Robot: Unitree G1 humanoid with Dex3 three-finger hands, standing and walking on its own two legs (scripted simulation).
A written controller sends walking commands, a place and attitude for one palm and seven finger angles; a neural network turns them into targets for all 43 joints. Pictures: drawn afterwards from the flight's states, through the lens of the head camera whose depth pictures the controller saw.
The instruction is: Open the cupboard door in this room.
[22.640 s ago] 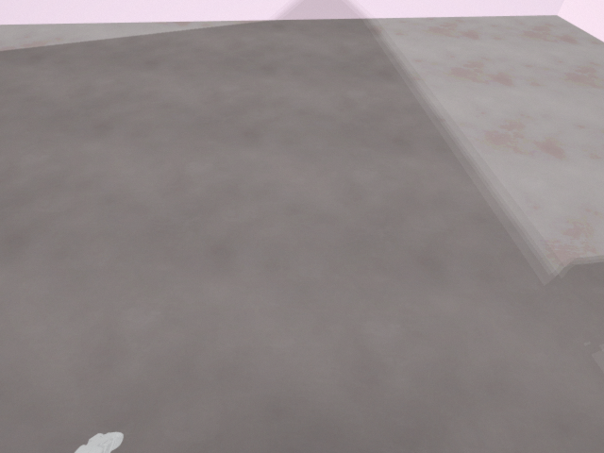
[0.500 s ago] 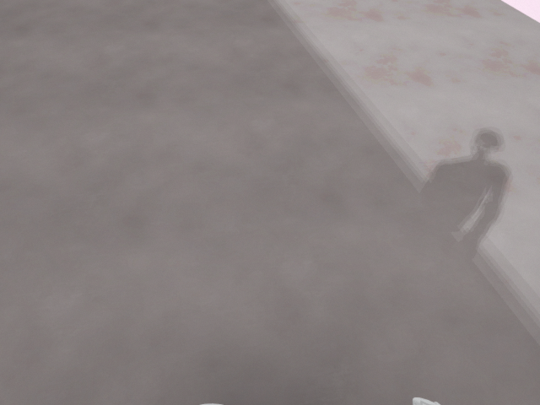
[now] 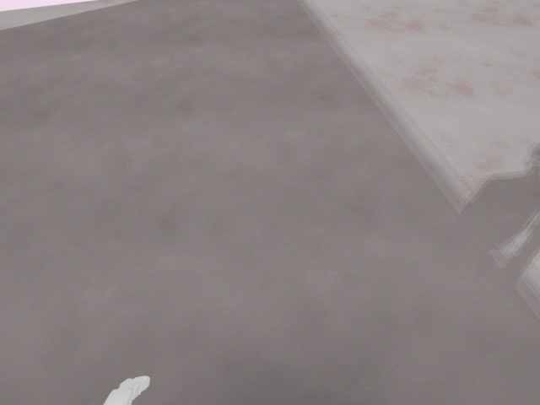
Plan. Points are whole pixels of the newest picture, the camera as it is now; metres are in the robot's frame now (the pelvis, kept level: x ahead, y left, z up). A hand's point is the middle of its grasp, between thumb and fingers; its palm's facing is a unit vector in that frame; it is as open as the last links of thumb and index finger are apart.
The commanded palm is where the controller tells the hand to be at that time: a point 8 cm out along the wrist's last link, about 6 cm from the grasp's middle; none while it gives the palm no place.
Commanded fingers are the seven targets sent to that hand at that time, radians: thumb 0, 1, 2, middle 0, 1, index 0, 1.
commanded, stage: turn or walk to find it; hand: left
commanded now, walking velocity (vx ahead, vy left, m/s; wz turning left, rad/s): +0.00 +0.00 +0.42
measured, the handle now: out of the picture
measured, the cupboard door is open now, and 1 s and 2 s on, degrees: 0 0 0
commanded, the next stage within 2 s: stand and wait in 0.30 s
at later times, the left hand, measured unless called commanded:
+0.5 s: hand out of the picture -0.06 +0.19 -0.17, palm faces +0.32 -0.91 -0.26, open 7.4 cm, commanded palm none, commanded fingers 0.00 0.90 0.90 -0.20 -0.30 -0.20 -0.30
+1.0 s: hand out of the picture -0.03 +0.21 -0.15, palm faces +0.47 -0.84 -0.28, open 7.4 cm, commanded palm none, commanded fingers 0.00 0.90 0.90 -0.20 -0.30 -0.20 -0.30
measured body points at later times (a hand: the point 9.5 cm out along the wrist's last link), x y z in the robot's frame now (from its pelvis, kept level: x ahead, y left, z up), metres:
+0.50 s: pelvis -0.03 -0.01 +0.00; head +0.02 -0.01 +0.45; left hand -0.07 +0.24 -0.14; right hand +0.12 -0.24 -0.15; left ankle -0.08 +0.12 -0.71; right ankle +0.00 -0.11 -0.73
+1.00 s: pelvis -0.03 -0.02 +0.00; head +0.01 -0.02 +0.44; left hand -0.05 +0.26 -0.13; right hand +0.13 -0.22 -0.16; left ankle -0.08 +0.11 -0.73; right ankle +0.02 -0.13 -0.73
